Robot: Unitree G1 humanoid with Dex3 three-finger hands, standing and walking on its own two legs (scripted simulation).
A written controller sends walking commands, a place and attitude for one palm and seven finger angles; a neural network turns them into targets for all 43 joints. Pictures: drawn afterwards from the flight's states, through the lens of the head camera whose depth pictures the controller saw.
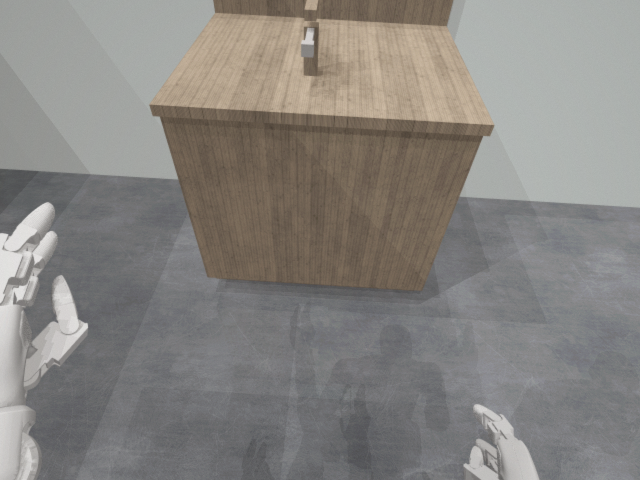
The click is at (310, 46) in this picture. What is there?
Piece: tap's lever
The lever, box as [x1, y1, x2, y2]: [301, 40, 313, 57]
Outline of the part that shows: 302,40 301,56 312,57 313,41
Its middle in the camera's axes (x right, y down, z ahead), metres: -0.03 -0.43 +0.88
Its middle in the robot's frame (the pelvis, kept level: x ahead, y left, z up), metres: +0.96 +0.10 +0.13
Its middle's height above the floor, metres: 0.90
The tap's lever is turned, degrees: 0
